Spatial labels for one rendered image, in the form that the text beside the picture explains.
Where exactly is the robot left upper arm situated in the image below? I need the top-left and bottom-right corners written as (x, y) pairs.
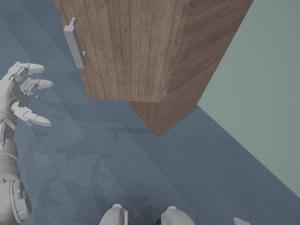
top-left (0, 180), bottom-right (32, 225)

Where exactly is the right robot thigh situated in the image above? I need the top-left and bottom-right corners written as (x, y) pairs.
top-left (160, 209), bottom-right (196, 225)

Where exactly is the left robot forearm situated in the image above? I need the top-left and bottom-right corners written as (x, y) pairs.
top-left (0, 112), bottom-right (21, 185)

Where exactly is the robot left hand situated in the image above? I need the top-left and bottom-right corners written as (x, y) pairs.
top-left (0, 61), bottom-right (54, 127)

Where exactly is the robot left shin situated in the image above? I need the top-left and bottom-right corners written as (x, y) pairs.
top-left (112, 203), bottom-right (123, 208)

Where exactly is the cupboard door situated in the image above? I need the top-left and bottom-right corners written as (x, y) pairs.
top-left (53, 0), bottom-right (185, 103)

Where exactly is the handle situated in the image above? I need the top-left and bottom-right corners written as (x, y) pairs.
top-left (63, 17), bottom-right (86, 69)

